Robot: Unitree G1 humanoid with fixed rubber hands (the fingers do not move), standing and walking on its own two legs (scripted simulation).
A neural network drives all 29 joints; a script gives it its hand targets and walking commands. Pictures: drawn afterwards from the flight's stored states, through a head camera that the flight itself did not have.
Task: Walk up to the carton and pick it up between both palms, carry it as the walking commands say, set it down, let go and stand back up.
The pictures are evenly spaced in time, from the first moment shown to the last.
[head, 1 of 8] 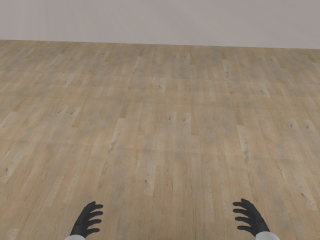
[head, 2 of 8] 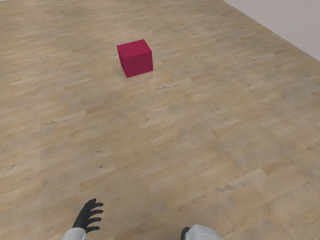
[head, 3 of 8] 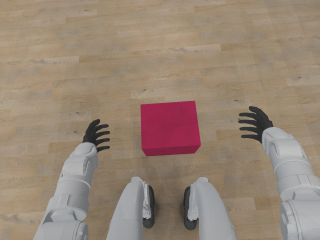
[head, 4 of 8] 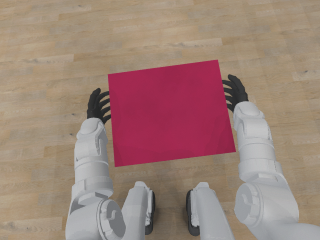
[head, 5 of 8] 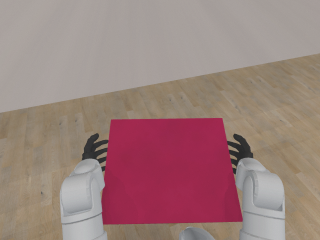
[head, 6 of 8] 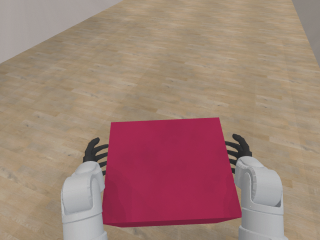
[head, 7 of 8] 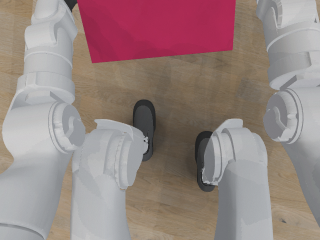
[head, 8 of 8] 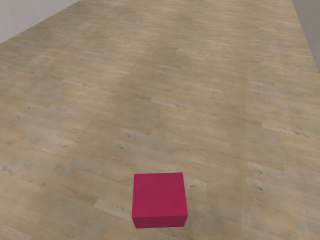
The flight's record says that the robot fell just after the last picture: no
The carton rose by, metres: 0.67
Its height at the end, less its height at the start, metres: +0.00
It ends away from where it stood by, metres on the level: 1.10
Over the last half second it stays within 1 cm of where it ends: yes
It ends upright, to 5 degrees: yes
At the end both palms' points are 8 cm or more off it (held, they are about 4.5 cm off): yes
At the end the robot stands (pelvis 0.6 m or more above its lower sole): yes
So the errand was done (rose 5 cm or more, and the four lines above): yes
